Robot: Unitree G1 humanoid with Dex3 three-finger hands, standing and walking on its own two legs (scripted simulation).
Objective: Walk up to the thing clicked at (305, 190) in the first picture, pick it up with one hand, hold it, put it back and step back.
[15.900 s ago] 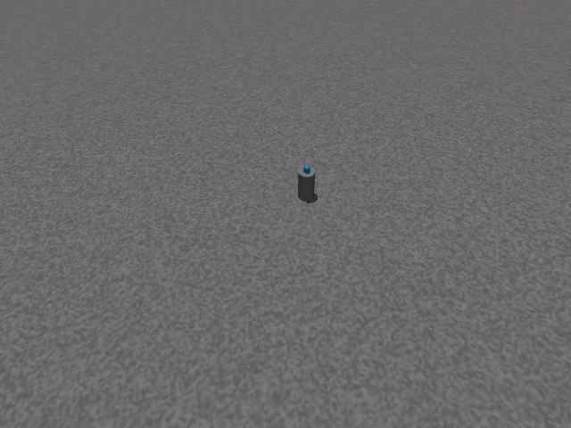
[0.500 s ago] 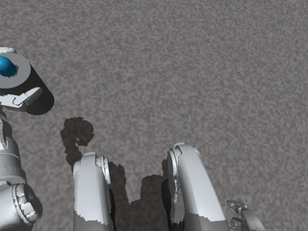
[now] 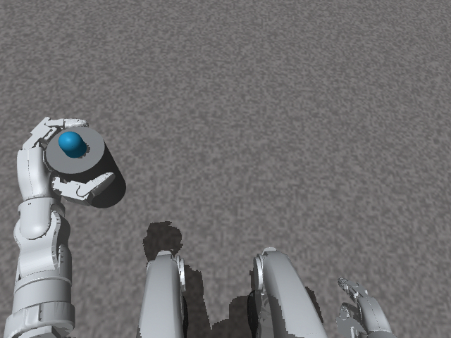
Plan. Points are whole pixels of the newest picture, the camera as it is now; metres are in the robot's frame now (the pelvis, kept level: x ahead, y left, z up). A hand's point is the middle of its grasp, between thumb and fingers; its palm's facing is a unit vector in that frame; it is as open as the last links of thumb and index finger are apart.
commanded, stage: lift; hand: left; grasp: from the side
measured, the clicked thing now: (89, 167) +0.41 +0.24 -0.01
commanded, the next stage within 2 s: hold in 1.24 s
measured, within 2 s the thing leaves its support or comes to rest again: neither
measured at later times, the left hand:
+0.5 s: hand (64, 121) +0.40 +0.21 +0.14, palm faces +0.20 -0.98 -0.04, open 11.1 cm
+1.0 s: hand (56, 105) +0.39 +0.19 +0.19, palm faces +0.23 -0.97 -0.03, open 11.0 cm
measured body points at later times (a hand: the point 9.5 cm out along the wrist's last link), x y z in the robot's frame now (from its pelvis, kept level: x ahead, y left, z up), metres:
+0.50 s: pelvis +0.04 +0.00 +0.12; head +0.14 +0.03 +0.56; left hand +0.39 +0.26 +0.15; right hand +0.18 -0.24 +0.01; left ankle +0.07 +0.12 -0.51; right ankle +0.07 -0.14 -0.51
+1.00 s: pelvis +0.04 +0.00 +0.16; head +0.11 +0.01 +0.61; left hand +0.37 +0.24 +0.20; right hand +0.18 -0.24 +0.05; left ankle +0.07 +0.12 -0.51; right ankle +0.07 -0.14 -0.51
